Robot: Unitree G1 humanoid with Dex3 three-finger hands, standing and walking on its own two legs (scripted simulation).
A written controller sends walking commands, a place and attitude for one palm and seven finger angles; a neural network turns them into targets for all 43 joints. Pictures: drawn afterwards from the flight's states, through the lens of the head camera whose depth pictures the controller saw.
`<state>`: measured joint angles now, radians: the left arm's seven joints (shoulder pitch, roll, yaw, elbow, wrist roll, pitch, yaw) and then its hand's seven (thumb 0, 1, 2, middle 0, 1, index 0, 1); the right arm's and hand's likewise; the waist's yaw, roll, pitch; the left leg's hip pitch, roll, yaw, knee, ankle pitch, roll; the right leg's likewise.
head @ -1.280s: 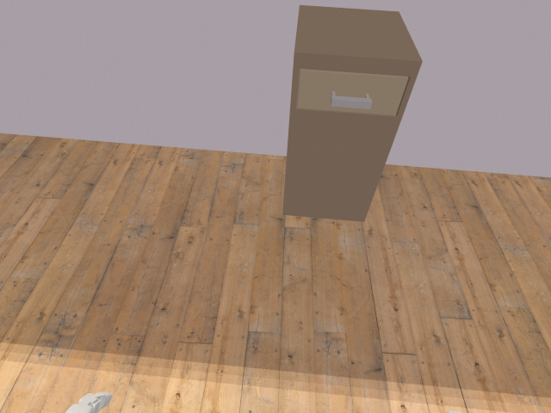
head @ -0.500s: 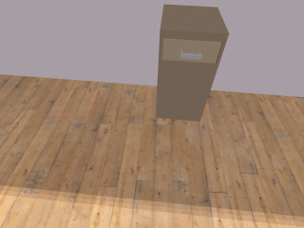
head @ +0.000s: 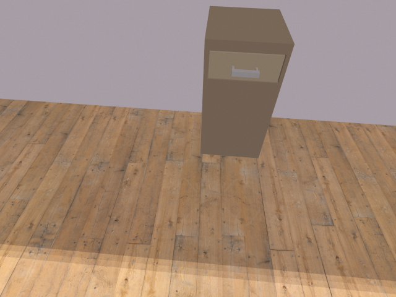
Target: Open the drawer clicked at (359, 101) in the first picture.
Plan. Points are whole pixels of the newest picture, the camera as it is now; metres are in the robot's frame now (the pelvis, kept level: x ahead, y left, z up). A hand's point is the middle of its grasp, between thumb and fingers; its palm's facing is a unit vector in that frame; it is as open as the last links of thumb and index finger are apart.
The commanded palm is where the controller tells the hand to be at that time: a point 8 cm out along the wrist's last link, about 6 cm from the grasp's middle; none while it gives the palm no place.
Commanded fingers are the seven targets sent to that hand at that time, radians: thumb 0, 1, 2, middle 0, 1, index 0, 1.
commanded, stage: look at it before walking up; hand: left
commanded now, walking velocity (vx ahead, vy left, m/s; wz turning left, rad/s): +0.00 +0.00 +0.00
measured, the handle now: (245, 71) +1.10 -0.16 -0.11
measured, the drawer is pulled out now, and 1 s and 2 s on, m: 0.00 0.00 0.00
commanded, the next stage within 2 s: walk to a spot facing it in 0.16 s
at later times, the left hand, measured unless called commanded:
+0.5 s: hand out of the picture +0.07 +0.23 -0.17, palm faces -0.08 -0.95 -0.30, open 7.4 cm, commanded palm none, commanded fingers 0.00 0.90 0.90 -0.20 -0.30 -0.20 -0.30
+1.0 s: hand out of the picture +0.06 +0.15 -0.16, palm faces -0.25 -0.94 -0.24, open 7.4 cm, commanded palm none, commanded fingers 0.00 0.90 0.90 -0.20 -0.30 -0.20 -0.30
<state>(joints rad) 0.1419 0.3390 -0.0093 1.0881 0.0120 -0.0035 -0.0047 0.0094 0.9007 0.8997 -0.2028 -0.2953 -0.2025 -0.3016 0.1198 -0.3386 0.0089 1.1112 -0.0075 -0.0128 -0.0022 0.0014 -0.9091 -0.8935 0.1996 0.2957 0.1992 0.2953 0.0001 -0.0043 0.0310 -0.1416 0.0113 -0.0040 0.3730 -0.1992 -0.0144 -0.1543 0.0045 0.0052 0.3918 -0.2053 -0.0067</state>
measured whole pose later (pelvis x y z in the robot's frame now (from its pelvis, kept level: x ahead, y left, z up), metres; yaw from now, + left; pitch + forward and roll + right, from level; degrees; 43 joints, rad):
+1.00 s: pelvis -0.02 -0.04 +0.00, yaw -19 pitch +2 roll +1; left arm 0.31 0.19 0.05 0.95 0.02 0.01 -0.01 0.01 0.90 0.90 -0.20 -0.30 -0.20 -0.30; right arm 0.14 -0.25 -0.06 0.96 -0.03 0.04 -0.01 0.00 -0.91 -0.89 0.20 0.30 0.20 0.29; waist 0.04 0.02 0.04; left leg -0.49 0.07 -0.01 1.08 -0.31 -0.07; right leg -0.28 0.10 0.08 0.43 -0.18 -0.09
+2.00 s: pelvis +0.25 -0.13 -0.03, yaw -56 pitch -1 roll -2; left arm 0.17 0.20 0.06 0.96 0.00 -0.03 -0.01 0.00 0.91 0.90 -0.20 -0.29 -0.20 -0.30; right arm 0.44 -0.11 -0.03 1.05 -0.01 -0.01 -0.03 0.01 -0.91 -0.89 0.20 0.30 0.20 0.29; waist -0.04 -0.03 0.10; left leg -0.41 0.15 0.07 1.38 -0.37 -0.04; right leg -0.28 0.11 -0.16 0.61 -0.33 -0.13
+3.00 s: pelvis +0.40 -0.31 -0.01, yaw -91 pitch +1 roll +2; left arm 0.18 0.19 0.06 0.89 0.01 0.02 0.00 0.01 0.90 0.90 -0.20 -0.30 -0.20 -0.30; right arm 0.18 -0.23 -0.06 0.91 -0.02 0.05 -0.02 0.00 -0.92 -0.89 0.19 0.29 0.19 0.29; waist -0.01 0.04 0.08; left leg -0.51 0.12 0.05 1.10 -0.38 -0.10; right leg -0.31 0.03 -0.02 0.53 -0.24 -0.07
